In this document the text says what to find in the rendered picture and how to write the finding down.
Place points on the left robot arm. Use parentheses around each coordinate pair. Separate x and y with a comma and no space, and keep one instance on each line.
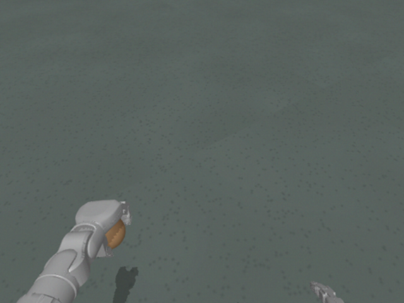
(67,270)

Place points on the left robot hand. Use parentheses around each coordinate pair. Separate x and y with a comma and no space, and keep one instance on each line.
(105,213)

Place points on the right robot hand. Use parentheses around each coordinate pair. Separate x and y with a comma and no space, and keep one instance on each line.
(325,293)

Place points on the ball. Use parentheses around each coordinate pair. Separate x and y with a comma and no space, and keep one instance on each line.
(116,234)

